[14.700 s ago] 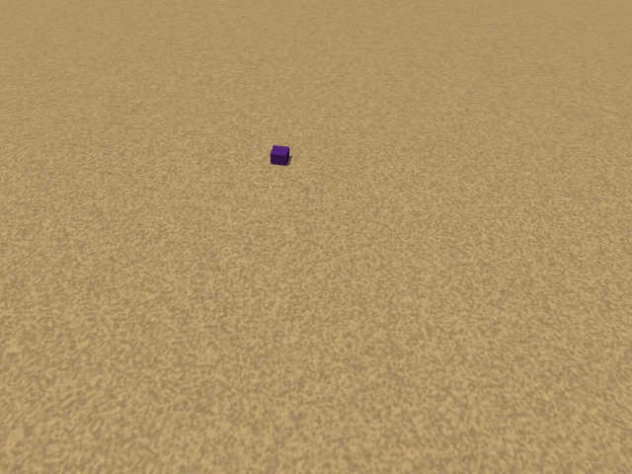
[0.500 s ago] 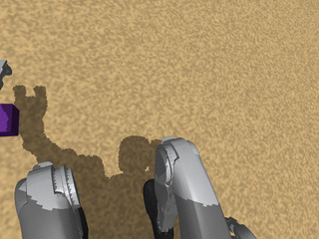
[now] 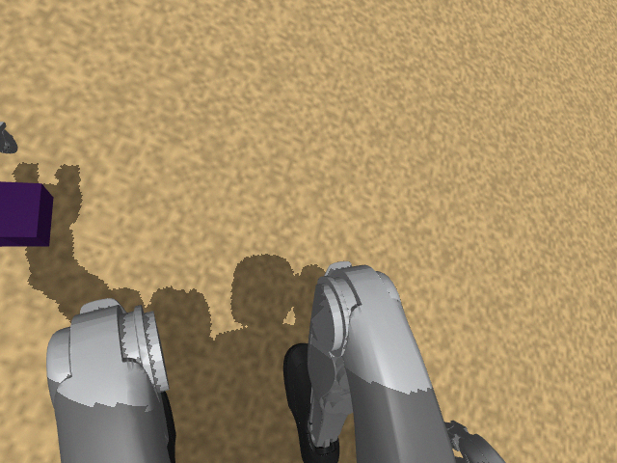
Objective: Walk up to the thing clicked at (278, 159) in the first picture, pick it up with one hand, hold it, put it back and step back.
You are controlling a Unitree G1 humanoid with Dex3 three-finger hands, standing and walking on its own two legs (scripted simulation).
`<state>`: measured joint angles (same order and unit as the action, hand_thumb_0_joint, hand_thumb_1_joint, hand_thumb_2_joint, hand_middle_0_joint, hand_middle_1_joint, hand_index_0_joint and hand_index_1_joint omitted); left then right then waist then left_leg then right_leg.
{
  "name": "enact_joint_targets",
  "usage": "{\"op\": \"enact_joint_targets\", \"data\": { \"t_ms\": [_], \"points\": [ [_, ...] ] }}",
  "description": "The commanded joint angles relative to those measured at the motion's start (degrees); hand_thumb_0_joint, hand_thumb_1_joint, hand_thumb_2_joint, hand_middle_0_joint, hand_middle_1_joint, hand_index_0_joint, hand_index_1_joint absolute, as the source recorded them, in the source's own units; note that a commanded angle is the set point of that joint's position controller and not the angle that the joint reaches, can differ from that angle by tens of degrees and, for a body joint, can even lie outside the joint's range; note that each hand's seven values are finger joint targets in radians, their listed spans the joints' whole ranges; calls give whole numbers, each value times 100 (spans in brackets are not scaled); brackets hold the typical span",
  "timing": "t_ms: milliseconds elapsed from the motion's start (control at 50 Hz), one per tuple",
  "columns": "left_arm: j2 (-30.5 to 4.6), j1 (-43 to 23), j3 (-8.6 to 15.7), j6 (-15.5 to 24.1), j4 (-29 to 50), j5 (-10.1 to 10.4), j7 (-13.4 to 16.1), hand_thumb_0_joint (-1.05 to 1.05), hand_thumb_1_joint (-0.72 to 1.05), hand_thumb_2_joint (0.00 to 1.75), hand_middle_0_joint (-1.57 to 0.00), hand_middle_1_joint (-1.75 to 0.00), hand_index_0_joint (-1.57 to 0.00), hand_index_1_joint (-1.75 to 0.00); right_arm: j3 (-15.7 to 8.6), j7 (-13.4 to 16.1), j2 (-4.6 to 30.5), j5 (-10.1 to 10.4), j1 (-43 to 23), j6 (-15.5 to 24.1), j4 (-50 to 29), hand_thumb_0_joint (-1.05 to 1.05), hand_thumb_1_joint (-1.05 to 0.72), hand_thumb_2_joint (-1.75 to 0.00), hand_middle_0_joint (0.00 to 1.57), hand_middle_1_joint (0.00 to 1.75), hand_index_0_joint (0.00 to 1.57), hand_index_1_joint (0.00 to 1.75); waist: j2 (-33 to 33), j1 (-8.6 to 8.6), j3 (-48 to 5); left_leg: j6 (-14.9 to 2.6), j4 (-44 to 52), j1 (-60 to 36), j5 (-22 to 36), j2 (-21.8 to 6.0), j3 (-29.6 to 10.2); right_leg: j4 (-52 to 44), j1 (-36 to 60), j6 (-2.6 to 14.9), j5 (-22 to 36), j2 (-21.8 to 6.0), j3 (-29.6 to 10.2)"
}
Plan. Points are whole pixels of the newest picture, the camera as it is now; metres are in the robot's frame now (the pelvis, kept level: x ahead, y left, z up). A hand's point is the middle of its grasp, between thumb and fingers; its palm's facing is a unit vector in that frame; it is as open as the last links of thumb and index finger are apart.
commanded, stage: close in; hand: left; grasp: from above
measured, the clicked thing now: (11, 215) +0.47 +0.33 -0.28
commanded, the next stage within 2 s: rest palm in 0.02 s
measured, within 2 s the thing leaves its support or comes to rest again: neither
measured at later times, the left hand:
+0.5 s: hand out of the picture +0.45 +0.33 -0.21, palm faces -0.49 -0.05 -0.87, open 14.3 cm
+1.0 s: hand (0, 219) +0.45 +0.33 -0.24, palm faces -0.46 -0.05 -0.88, open 14.4 cm
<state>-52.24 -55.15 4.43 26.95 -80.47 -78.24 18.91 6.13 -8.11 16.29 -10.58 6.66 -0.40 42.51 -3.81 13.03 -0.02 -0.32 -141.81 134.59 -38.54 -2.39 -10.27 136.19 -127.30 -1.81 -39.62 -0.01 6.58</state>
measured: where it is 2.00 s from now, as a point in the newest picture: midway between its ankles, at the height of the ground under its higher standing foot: (240, 449)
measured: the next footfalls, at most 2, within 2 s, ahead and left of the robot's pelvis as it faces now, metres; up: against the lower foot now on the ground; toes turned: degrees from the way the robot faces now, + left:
none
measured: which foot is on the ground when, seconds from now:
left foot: down 0.00-1.00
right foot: down 0.00-1.00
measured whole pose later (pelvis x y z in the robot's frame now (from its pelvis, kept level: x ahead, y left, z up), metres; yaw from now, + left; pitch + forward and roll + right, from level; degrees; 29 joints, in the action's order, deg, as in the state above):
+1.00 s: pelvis +0.00 +0.00 -0.02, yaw -3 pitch +27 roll -12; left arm -57.6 -55.2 6.5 20.9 -93.7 -81.4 31.6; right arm 13.5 -9.9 16.7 -16.5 2.7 6.8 38.6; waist -7.8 18.8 4.6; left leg -0.4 -147.5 135.8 -40.7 -2.9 -13.4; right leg 139.4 -128.0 -2.9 -39.8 1.8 8.5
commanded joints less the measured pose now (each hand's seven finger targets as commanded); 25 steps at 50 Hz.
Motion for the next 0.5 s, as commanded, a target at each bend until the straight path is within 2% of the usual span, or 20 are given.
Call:
{"op": "enact_joint_targets", "data": {
  "t_ms": [0, 20, 80, 100, 160, 180, 200, 220, 260, 280, 320, 380, 420, 480],
  "points": [
    [-1276, -1781, 196, -61, 152, -117, 566, 0, -48, 103, -14, -97, -13, -98, -404, 36, 1473, -47, 1076, 11, -9, 0, -91, -90, 20, 30, 20, 30, 2228, 254, -3330, -57, 1491, -3245, 977, 121, 465, -1277, 1032, 387, 1117, 292, 474],
    [-1318, -1905, 179, -93, 158, -179, 620, 0, -46, 105, -15, -99, -15, -99, -395, 37, 1478, -67, 1059, 41, -12, 0, -91, -90, 20, 30, 20, 30, 2220, 299, -3308, -65, 1468, -3196, 929, 121, 496, -1311, 1058, 373, 1105, 293, 458],
    [-1508, -2098, 305, -200, 194, -258, 792, 0, -47, 101, -13, -97, -13, -97, -352, 43, 1499, -100, 1019, 126, -62, 0, -91, -90, 20, 30, 20, 30, 2459, 292, -3552, -63, 1431, -3353, 1053, 117, 502, -1216, 1118, 352, 1222, 290, 459],
    [-1492, -2100, 293, -249, 65, -297, 836, 0, -48, 100, -13, -96, -13, -96, -339, 33, 1514, -128, 1059, 148, -65, 0, -91, -90, 20, 30, 20, 30, 2457, 355, -3540, -61, 1444, -3381, 1066, 128, 510, -1206, 1133, 339, 1235, 275, 463],
    [-1437, -2030, 223, -385, -260, -305, 902, 0, -55, 102, -9, -93, -7, -95, -301, 47, 1512, -117, 953, 229, -124, 0, -91, -90, 20, 30, 20, 30, 2380, 440, -3339, -81, 1413, -3097, 832, 125, 533, -1255, 1090, 339, 1106, 296, 439],
    [-1562, -2075, 320, -409, -312, -288, 939, 0, -55, 103, -8, -94, -6, -96, -275, 47, 1553, -135, 904, 270, -234, 0, -90, -90, 20, 30, 20, 30, 2275, 487, -3292, -85, 1401, -3012, 800, 123, 512, -1215, 1097, 336, 1090, 286, 468],
    [-1675, -2001, 389, -428, -256, -323, 963, 0, -56, 104, -8, -93, -6, -95, -271, 55, 1595, -154, 912, 288, -260, 0, -90, -90, 20, 30, 20, 30, 2352, 444, -3398, -84, 1393, -3133, 900, 124, 504, -1164, 1129, 320, 1158, 280, 474],
    [-1658, -1957, 376, -465, -429, -296, 983, 0, -57, 105, -8, -93, -5, -96, -246, 64, 1589, -166, 896, 301, -253, 0, -90, -90, 20, 30, 20, 30, 2338, 450, -3356, -85, 1359, -3031, 877, 119, 494, -1148, 1135, 325, 1166, 285, 482],
    [-1613, -1803, 350, -512, -643, -336, 955, 0, -57, 105, -8, -94, -5, -96, -200, 48, 1598, -219, 931, 332, -299, 0, -90, -90, 20, 30, 20, 30, 2296, 585, -3197, -103, 1309, -2890, 793, 113, 507, -1157, 1196, 333, 1141, 310, 436],
    [-1635, -1887, 375, -524, -598, -264, 944, 0, -56, 104, -7, -94, -5, -96, -182, 44, 1611, -222, 902, 367, -312, 0, -90, -90, 20, 30, 20, 30, 2169, 604, -3124, -109, 1269, -2832, 729, 116, 498, -1143, 1131, 309, 1088, 292, 476],
    [-1979, -1871, 564, -515, -431, -245, 936, 0, -57, 104, -7, -93, -5, -96, -142, 59, 1666, -270, 972, 398, -318, 0, -90, -90, 20, 30, 20, 30, 2288, 579, -3248, -112, 1218, -2880, 762, 116, 519, -1153, 1288, 301, 1131, 288, 433],
    [-2029, -1786, 578, -466, -381, -199, 917, 0, -57, 104, -7, -94, -5, -96, -107, 57, 1671, -312, 961, 418, -361, 0, -90, -90, 20, 30, 20, 30, 2368, 577, -3350, -93, 1155, -2899, 820, 77, 493, -1116, 1432, 313, 1188, 321, 410],
    [-1980, -1650, 549, -451, -480, -154, 899, 0, -58, 104, -7, -94, -4, -96, -62, 44, 1678, -339, 988, 438, -377, 0, -90, -90, 20, 30, 20, 30, 2303, 657, -3213, -95, 1077, -2836, 825, 75, 497, -1095, 1438, 297, 1217, 329, 416],
    [-2155, -1609, 585, -369, -406, -120, 936, 0, -58, 104, -7, -93, -4, -96, -33, 55, 1708, -378, 898, 462, -399, 0, -90, -90, 20, 30, 20, 30, 2429, 548, -3287, -69, 1057, -2867, 805, 53, 464, -1078, 1465, 319, 1185, 358, 462]
  ]
}}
